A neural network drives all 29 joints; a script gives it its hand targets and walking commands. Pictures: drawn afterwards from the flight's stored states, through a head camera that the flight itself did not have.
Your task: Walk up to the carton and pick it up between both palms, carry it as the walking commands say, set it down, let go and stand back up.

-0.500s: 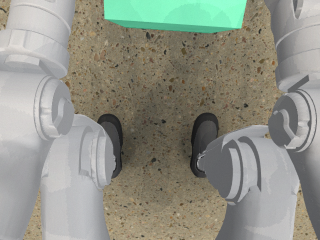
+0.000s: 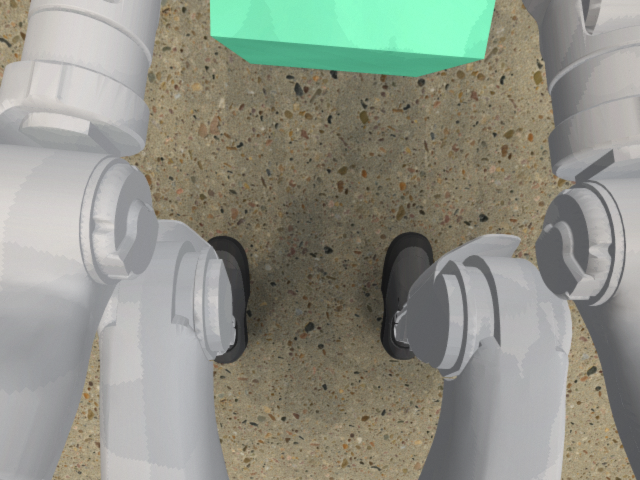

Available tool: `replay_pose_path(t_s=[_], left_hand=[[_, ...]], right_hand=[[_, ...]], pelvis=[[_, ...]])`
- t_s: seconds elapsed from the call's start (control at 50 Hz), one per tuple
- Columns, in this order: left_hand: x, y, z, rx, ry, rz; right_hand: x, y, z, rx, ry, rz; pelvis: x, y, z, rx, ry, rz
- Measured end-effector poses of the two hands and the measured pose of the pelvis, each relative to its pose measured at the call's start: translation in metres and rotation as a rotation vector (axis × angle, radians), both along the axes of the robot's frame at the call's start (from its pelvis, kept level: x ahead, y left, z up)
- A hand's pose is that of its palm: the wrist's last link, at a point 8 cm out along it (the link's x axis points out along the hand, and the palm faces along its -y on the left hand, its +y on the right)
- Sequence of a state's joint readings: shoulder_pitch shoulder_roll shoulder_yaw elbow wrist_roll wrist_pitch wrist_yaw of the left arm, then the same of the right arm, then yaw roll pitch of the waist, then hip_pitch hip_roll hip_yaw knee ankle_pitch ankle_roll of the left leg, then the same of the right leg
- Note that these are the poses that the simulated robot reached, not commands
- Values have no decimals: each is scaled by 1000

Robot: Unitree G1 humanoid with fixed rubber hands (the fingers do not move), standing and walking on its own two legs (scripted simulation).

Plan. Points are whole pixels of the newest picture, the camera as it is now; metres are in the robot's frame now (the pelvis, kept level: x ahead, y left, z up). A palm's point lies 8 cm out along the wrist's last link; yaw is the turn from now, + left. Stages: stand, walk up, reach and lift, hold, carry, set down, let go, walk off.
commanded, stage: reach and lift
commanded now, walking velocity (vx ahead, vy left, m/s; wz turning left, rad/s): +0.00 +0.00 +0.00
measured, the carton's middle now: out of the picture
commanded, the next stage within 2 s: none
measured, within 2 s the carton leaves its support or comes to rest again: neither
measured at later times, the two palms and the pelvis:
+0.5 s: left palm out of the picture +0.59 +0.13 -0.10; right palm out of the picture +0.58 -0.16 -0.10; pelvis -0.01 +0.01 +0.02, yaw -1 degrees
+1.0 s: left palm out of the picture +0.56 +0.13 -0.03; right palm out of the picture +0.55 -0.16 -0.03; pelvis -0.03 +0.01 +0.06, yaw -1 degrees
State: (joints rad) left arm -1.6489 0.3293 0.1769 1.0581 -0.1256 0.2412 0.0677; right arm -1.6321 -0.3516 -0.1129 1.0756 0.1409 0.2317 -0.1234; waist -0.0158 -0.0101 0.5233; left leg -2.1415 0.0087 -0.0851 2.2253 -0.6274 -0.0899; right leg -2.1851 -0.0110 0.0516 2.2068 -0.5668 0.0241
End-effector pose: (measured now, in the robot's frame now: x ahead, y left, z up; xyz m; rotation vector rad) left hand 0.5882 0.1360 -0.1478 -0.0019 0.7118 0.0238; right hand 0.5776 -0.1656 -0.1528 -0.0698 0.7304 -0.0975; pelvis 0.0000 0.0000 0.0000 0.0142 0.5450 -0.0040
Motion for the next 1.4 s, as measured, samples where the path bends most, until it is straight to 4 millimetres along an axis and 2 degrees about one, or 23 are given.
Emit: replay_pose_path(t_s=[0.24,0.36,0.54,0.84,1.4], left_hand=[[-1,-3,25,26,-8,38],[-3,-7,31,20,-9,32],[-4,-8,52,78,-27,86],[-20,-7,95,121,-31,74],[-46,-9,173,140,-39,75]], right_hand=[[1,2,31,2,-12,-19],[-1,-2,38,0,-15,-56],[0,5,61,-6,-40,-72],[-16,9,104,-22,-54,-99],[-46,8,180,-24,-69,-111]], pelvis=[[-4,5,5,-15,-39,0],[-6,7,10,-21,-41,0],[-8,7,22,-19,-53,0],[-20,9,49,-21,-91,-1],[-43,11,84,-21,-183,-3]])
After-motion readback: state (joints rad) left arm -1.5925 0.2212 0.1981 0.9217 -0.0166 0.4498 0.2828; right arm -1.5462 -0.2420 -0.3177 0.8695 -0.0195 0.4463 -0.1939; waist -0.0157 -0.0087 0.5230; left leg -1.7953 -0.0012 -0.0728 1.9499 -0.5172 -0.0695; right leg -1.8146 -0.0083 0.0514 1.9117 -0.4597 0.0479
